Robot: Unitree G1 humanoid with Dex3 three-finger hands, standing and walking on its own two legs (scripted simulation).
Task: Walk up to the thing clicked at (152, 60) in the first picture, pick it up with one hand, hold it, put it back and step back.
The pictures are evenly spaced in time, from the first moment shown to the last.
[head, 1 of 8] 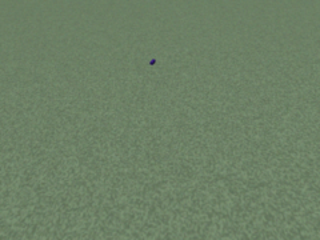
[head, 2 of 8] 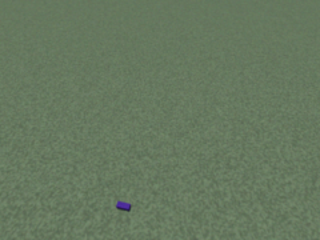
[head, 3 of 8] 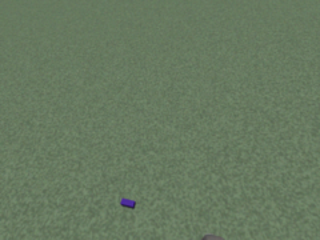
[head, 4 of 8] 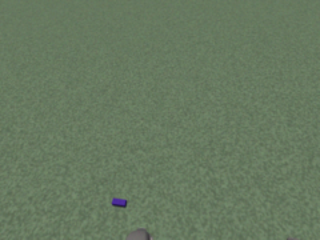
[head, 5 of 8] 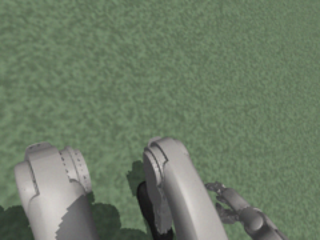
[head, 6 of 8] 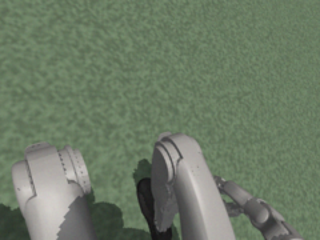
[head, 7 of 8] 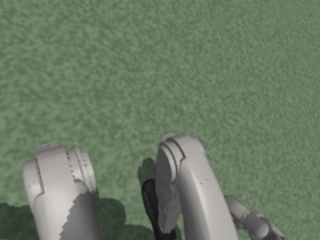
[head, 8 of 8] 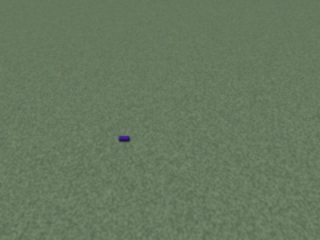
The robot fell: no
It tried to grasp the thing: yes
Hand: left
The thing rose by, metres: 0.00
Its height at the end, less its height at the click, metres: +0.00
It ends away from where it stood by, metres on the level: 0.01
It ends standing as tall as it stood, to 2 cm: yes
